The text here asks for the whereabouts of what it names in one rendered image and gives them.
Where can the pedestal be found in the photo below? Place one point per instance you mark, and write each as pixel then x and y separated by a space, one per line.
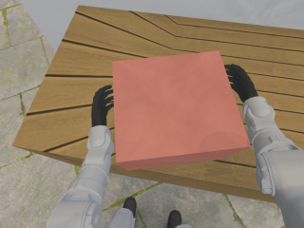
pixel 60 115

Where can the left robot forearm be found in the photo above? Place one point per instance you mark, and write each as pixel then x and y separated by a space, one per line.
pixel 92 176

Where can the right robot forearm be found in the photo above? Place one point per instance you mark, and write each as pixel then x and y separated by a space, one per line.
pixel 263 133

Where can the right robot upper arm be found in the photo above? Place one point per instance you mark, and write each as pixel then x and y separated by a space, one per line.
pixel 281 174

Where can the robot left foot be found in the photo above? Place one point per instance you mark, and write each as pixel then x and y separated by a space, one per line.
pixel 130 204

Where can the carton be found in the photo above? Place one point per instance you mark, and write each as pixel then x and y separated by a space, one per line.
pixel 175 109

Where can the left robot upper arm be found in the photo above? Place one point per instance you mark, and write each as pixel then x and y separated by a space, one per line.
pixel 76 214

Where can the robot left hand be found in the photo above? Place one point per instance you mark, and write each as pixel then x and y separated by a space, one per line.
pixel 99 107

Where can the robot right hand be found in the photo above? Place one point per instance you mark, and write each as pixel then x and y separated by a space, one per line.
pixel 241 82

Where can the robot left thigh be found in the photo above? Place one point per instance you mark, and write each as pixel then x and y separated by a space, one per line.
pixel 122 220

